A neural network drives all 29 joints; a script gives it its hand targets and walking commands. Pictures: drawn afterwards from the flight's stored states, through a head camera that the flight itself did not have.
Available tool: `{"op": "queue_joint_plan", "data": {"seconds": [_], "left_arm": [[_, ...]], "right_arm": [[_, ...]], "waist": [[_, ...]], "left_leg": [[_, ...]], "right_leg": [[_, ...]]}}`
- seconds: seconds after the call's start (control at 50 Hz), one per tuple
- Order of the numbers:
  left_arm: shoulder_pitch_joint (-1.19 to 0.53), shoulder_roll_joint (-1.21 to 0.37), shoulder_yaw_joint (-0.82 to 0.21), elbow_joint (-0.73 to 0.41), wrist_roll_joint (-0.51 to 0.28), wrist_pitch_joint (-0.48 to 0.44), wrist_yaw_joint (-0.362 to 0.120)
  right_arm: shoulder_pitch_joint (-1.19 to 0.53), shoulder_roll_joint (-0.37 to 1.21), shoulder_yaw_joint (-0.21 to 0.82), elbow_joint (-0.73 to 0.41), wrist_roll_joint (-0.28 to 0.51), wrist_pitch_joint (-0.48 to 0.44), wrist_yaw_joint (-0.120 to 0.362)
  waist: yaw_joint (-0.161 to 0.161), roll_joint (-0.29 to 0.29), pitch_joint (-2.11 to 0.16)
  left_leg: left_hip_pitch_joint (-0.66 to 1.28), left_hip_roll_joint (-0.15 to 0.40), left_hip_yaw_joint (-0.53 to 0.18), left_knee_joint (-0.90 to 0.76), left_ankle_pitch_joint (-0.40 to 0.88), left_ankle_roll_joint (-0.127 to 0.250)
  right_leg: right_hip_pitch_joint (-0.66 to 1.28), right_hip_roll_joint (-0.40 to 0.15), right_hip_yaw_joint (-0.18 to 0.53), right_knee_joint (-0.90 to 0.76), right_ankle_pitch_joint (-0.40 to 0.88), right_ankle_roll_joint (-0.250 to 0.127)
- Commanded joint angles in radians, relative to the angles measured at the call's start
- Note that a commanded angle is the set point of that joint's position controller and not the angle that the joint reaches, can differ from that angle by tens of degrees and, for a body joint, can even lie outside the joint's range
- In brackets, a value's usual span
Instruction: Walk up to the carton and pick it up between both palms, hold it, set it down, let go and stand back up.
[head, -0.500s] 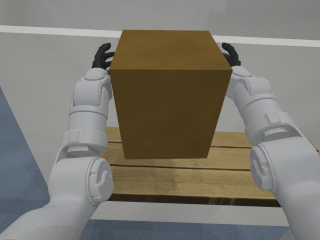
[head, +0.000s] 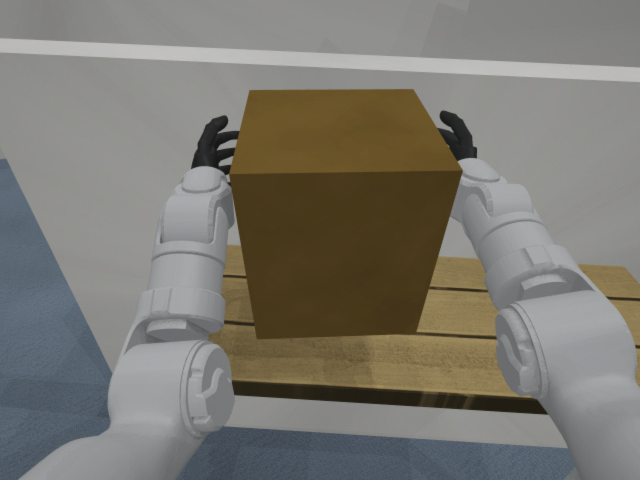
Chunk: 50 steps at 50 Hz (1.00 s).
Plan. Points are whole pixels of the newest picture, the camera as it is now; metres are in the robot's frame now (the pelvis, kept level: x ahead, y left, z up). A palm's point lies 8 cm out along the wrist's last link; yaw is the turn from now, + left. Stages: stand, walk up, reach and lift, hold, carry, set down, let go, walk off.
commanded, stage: set down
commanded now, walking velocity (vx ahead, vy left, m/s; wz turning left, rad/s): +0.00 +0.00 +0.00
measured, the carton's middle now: (334, 214) +0.40 -0.02 +0.20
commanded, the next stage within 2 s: none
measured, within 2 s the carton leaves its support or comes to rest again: rests again in 1.46 s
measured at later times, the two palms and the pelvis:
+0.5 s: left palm (217, 204) +0.40 +0.13 +0.22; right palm (451, 194) +0.42 -0.17 +0.22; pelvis +0.00 -0.01 +0.00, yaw +0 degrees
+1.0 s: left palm (223, 225) +0.40 +0.13 +0.19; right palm (446, 211) +0.42 -0.18 +0.19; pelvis +0.00 -0.02 +0.00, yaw -1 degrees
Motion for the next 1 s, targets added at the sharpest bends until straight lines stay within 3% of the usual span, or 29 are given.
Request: {"op": "queue_joint_plan", "data": {"seconds": [0.0, 0.42, 0.74, 0.98], "left_arm": [[-0.761, -0.541, -0.326, -0.149, -0.133, -0.080, -0.121], [-0.690, -0.585, -0.359, -0.179, -0.119, -0.123, -0.082], [-0.632, -0.602, -0.359, -0.192, -0.101, -0.150, -0.056], [-0.581, -0.601, -0.370, -0.199, -0.095, -0.182, -0.062]], "right_arm": [[-0.757, 0.623, 0.095, -0.307, 0.055, -0.065, 0.129], [-0.685, 0.609, 0.074, -0.278, -0.014, -0.128, 0.173], [-0.643, 0.599, 0.063, -0.263, -0.064, -0.167, 0.207], [-0.593, 0.620, 0.063, -0.289, -0.100, -0.192, 0.202]], "waist": [[0.001, -0.001, -0.411], [0.024, 0.002, -0.426], [0.061, -0.020, -0.441], [0.055, -0.036, -0.458]], "left_leg": [[0.173, -0.055, 0.082, 0.000, 0.255, -0.005], [0.174, -0.045, 0.086, -0.003, 0.269, -0.012], [0.138, -0.040, 0.093, -0.014, 0.257, -0.005], [0.098, -0.048, 0.097, -0.026, 0.240, 0.004]], "right_leg": [[0.088, 0.018, -0.055, 0.007, 0.309, 0.103], [0.074, 0.011, -0.068, 0.028, 0.363, 0.099], [0.076, 0.003, -0.067, 0.049, 0.408, 0.100], [0.137, -0.007, -0.062, 0.071, 0.506, 0.114]]}}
